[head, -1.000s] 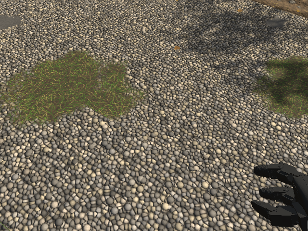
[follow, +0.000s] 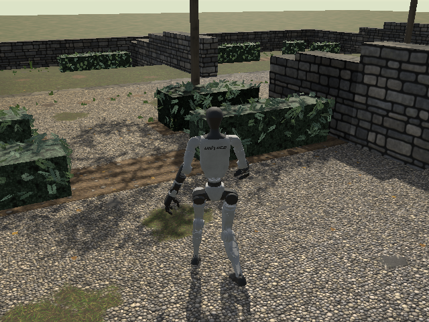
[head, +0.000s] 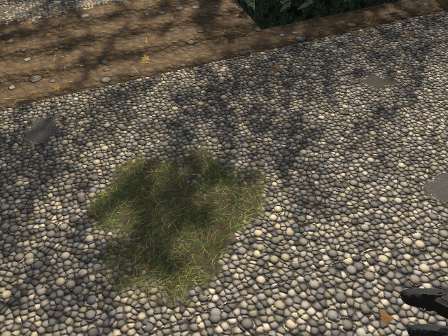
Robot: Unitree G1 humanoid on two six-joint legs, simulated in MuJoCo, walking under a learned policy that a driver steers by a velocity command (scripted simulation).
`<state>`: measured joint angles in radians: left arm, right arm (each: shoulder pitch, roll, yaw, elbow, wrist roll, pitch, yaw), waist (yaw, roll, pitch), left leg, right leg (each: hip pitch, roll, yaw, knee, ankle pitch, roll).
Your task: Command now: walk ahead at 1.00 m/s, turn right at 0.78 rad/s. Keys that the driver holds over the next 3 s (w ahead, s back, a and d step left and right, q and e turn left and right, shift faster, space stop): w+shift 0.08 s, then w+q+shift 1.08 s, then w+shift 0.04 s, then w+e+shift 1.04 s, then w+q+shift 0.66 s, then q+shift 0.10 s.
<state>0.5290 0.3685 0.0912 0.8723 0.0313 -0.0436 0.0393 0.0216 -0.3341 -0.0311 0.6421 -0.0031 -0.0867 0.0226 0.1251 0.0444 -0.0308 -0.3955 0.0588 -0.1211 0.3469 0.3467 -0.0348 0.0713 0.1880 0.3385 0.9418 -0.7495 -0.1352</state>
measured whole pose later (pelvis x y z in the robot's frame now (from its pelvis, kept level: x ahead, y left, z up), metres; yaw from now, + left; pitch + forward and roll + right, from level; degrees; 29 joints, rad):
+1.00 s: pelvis +0.83 +0.23 -0.21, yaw +35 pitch -1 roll +2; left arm 0.23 0.20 0.01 0.85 0.05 -0.08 0.02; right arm 0.33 -0.31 -0.08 0.92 -0.04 -0.01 0.01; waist -0.02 0.01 0.09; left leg -0.29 -0.19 0.06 0.62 -0.32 0.17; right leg -0.44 -0.12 0.08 1.69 -0.57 0.02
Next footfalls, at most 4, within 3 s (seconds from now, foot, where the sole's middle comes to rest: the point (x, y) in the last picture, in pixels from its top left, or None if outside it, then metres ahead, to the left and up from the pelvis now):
0.02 left None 0.14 0.16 -0.82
0.40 right None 0.50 -0.03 -0.82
0.88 left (190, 263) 0.85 0.28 -0.96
1.20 right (196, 180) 1.27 0.33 -0.96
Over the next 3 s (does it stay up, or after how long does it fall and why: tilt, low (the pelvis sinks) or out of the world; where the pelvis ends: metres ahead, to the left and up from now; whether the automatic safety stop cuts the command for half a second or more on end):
stays up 2.44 0.95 -0.20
